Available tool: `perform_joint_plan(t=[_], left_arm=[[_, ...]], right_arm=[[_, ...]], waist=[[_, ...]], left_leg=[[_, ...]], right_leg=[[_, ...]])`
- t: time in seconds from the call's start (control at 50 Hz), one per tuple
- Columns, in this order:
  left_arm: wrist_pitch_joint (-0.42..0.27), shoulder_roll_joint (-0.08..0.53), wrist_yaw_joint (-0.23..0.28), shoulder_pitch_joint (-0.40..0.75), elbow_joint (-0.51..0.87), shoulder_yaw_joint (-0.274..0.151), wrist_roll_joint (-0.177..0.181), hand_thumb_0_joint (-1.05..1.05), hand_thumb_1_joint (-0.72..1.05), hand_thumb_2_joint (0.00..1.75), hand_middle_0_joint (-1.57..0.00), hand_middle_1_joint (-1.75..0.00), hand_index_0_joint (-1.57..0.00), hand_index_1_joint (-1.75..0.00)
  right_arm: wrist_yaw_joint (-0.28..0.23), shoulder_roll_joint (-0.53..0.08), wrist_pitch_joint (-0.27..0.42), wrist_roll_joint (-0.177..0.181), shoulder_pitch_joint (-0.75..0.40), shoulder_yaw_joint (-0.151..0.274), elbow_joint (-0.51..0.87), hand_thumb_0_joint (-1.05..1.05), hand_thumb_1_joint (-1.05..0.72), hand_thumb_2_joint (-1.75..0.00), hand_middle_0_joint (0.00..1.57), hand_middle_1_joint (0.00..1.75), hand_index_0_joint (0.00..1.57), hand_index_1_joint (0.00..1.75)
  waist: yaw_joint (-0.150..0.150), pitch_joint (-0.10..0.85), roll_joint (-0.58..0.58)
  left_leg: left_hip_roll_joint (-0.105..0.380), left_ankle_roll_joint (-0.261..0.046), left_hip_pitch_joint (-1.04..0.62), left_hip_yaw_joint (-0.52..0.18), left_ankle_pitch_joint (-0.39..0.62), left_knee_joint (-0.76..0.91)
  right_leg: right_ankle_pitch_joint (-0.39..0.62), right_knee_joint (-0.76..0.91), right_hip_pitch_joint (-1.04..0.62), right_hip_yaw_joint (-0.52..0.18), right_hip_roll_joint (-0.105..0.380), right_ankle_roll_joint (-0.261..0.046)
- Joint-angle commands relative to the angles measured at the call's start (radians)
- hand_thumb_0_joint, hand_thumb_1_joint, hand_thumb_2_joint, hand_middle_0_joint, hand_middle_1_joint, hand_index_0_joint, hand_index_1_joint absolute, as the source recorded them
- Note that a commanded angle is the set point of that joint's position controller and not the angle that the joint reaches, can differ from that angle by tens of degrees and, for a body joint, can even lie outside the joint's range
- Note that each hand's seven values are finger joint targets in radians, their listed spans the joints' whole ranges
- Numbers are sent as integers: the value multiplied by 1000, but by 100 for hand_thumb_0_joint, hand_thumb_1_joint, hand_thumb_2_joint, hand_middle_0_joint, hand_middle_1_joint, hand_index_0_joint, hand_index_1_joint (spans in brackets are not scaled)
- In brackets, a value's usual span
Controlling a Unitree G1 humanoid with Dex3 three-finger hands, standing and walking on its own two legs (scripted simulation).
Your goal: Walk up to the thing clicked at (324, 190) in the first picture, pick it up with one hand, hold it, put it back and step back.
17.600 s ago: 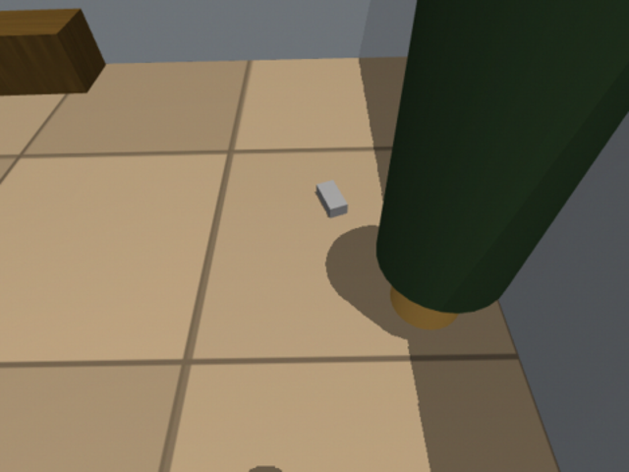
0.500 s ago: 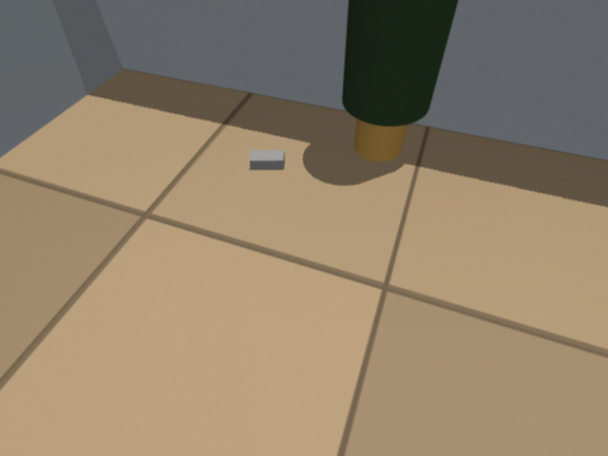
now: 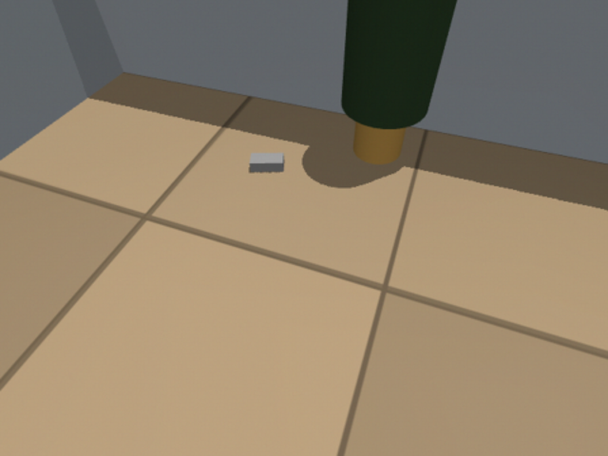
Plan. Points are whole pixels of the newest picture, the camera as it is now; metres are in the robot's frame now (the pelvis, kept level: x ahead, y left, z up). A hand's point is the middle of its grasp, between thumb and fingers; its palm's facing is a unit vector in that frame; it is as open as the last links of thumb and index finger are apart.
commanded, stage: stand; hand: left
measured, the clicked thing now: (267, 162) +1.54 +0.22 -0.76
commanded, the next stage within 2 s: walk up in 0.18 s
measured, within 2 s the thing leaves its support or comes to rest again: neither
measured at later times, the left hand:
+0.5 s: hand out of the picture +0.12 +0.25 -0.14, palm faces -0.01 -0.89 -0.45, open 7.4 cm
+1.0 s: hand (182, 384) +0.27 +0.24 -0.18, palm faces +0.04 -0.94 -0.34, open 7.4 cm
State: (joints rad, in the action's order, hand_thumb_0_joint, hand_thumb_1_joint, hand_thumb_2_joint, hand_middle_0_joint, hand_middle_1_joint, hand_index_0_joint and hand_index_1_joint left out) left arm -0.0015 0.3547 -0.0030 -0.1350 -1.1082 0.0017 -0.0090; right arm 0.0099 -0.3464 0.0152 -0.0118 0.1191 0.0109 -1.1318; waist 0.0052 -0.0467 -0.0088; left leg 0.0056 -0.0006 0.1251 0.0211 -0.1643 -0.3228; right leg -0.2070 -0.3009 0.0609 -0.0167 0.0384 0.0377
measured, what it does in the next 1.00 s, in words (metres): walks ahead: right foot, then left foot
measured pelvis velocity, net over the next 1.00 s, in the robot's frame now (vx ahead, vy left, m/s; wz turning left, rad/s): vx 0.27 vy -0.04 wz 0.06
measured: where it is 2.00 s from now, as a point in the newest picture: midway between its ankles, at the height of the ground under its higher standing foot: (324, 299)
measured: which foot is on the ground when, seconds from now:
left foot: down 0.00-0.46, up 0.48-0.88, down 0.90-1.00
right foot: down 0.00-0.22, up 0.24-0.44, down 0.46-0.94, up 0.96-1.00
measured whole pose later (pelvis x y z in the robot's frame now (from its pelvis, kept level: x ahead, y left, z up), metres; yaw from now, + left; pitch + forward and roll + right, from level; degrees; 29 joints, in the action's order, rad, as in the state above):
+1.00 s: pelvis +0.27 -0.04 -0.03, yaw +4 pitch -2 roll +0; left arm -0.04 0.41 -0.03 -0.32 -0.94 -0.04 0.01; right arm 0.08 -0.38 0.07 -0.03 0.16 0.09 -0.86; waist -0.02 -0.12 -0.03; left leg 0.04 -0.02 0.38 0.06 -0.20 -0.62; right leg -0.47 -1.05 0.19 -0.01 0.02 -0.04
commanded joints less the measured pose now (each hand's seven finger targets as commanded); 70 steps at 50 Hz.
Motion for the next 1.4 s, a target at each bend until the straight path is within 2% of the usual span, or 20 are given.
perform_joint_plan(t=[0.0, 0.14, 0.18, 0.24, 0.36, 0.42, 0.44, 0.46, 0.48, 0.58, 0.82, 0.88, 0.92, 0.96, 1.06, 1.26, 1.28, 1.3, 1.32, 1.38], left_arm=[[-22, 208, 14, 19, 49, -44, -3, 0, 90, 90, -20, -30, -20, -30], [-25, 213, 12, 21, 54, -45, -5, 0, 90, 90, -20, -30, -20, -30], [-42, 290, -29, 26, 116, -105, -29, 0, 90, 90, -20, -30, -20, -30], [-44, 248, -49, 133, 184, -104, -32, 0, 90, 90, -20, -30, -20, -30], [-49, 264, -82, -62, 153, -132, -20, 0, 90, 90, -20, -30, -20, -30], [-61, 305, -59, -382, 55, -163, -20, 0, 90, 90, -20, -30, -20, -30], [-65, 378, -41, -474, 53, -187, -34, 0, 90, 90, -20, -30, -20, -30], [-77, 418, -31, -351, 124, -177, -43, 0, 90, 90, -20, -30, -20, -30], [-80, 434, -31, -178, 186, -165, -27, 0, 90, 90, -20, -30, -20, -30], [-108, 313, -27, -88, 218, -137, -6, 0, 90, 90, -20, -30, -20, -30], [-104, 342, -26, -197, 248, -147, -8, 0, 90, 90, -20, -30, -20, -30], [-89, 303, -18, -209, 269, -120, 5, 0, 90, 90, -20, -30, -20, -30], [-86, 249, -15, -239, 297, -110, 30, 0, 90, 90, -20, -30, -20, -30], [-86, 294, -15, -180, 285, -94, 28, 0, 90, 90, -20, -30, -20, -30], [-72, 243, -51, -235, 259, -98, 13, 0, 90, 90, -20, -30, -20, -30], [-92, 298, -68, -298, 221, -150, -9, 0, 90, 90, -20, -30, -20, -30], [-106, 359, -52, -383, 212, -173, -16, 0, 90, 90, -20, -30, -20, -30], [-121, 442, -37, -402, 244, -181, -12, 0, 90, 90, -20, -30, -20, -30], [-118, 452, -34, -357, 257, -169, 3, 0, 90, 90, -20, -30, -20, -30], [-114, 367, -23, -225, 286, -147, 11, 0, 90, 90, -20, -30, -20, -30]], right_arm=[[-18, -221, 18, 5, -41, 36, 59, 0, -90, -90, 20, 30, 20, 30], [-15, -219, 17, 4, -27, 37, 57, 0, -90, -90, 20, 30, 20, 30], [21, -335, 37, -22, 69, 120, 96, 0, -90, -90, 20, 30, 20, 30], [28, -364, 50, -24, 132, 155, 129, 0, -90, -90, 20, 30, 20, 30], [44, -332, 50, -31, -29, 154, 229, 0, -90, -90, 20, 30, 20, 30], [38, -252, 29, -46, -110, 131, 262, 0, -90, -90, 20, 30, 20, 30], [39, -167, 26, -44, -91, 98, 282, 0, -90, -90, 20, 30, 20, 30], [36, -174, 20, -22, -82, 96, 304, 0, -90, -90, 20, 30, 20, 30], [36, -265, 21, -12, -40, 118, 276, 0, -90, -90, 20, 30, 20, 30], [66, -285, 24, -2, 135, 125, 176, 0, -90, -90, 20, 30, 20, 30], [89, -237, 37, -18, -76, 113, 323, 0, -90, -90, 20, 30, 20, 30], [62, -292, 54, -37, 232, 147, 249, 0, -90, -90, 20, 30, 20, 30], [43, -441, 64, -16, 379, 196, 268, 0, -90, -90, 20, 30, 20, 30], [29, -378, 61, 17, 251, 170, 306, 0, -90, -90, 20, 30, 20, 30], [24, -307, 84, 8, 152, 126, 352, 0, -90, -90, 20, 30, 20, 30], [41, -289, 75, -1, 70, 111, 391, 0, -90, -90, 20, 30, 20, 30], [42, -229, 76, 0, 127, 89, 389, 0, -90, -90, 20, 30, 20, 30], [42, -183, 73, 7, 184, 69, 401, 0, -90, -90, 20, 30, 20, 30], [28, -282, 67, 0, 126, 96, 384, 0, -90, -90, 20, 30, 20, 30], [32, -286, 63, 21, 136, 96, 335, 0, -90, -90, 20, 30, 20, 30]], waist=[[-4, 38, 16], [0, 53, 0], [23, 104, 82], [74, -84, 150], [-41, 11, 218], [-209, 74, -45], [-251, 36, -335], [-181, -23, -268], [-89, -101, -113], [-7, -86, -96], [-76, -73, -54], [73, 116, 92], [131, 262, 329], [66, 159, 95], [-1, 15, 140], [-113, 54, -6], [-154, 94, -222], [-121, 93, -339], [-121, 69, -212], [-57, 4, -110]], left_leg=[[124, -18, -22, -103, 118, 52], [122, -22, -24, -103, 106, 50], [153, -130, -62, -206, -584, 45], [381, -280, -115, -474, -556, 195], [236, -182, 99, -202, -452, 143], [82, -99, 525, -15, -572, -282], [-65, -61, 690, 46, -573, -674], [-86, -19, 709, -151, -423, -836], [2, -23, 630, -231, -282, -837], [48, 11, 436, -165, -33, -691], [84, -35, 344, 20, 8, -250], [-2, -114, -122, 60, -42, -163], [393, -302, -449, -712, -184, 24], [368, -253, -237, -443, -93, 17], [273, -224, 28, -125, 133, 51], [172, -140, 320, 10, -202, -275], [76, -103, 414, 91, -167, -602], [-28, -46, 563, 57, -364, -843], [7, -39, 604, -29, -370, -928], [94, -38, 531, -91, -220, -847]], right_leg=[[94, 52, 40, -52, 97, -51], [102, 56, 41, -58, 102, -52], [-411, -172, 205, 4, 26, -93], [-305, -483, 578, -28, 40, -67], [-178, -315, 224, 47, 35, -58], [-89, -204, -314, 104, -23, -61], [-429, 3, -305, -171, 147, -74], [-759, 246, -90, -619, 388, -142], [-839, 305, 73, -676, 424, -191], [-348, 219, 130, -159, 209, -139], [194, 37, -59, 22, 237, -205], [436, -490, 95, 134, 127, -155], [-321, -935, 578, 17, -131, -88], [-221, -982, 548, -128, -5, -101], [-126, -692, 440, -38, 61, -50], [8, -287, -57, 89, 4, -74], [-231, -139, -161, -73, 91, -112], [-294, 39, -191, -565, 352, -198], [-285, 87, -135, -717, 423, -304], [-70, 38, 23, -375, 308, -284]])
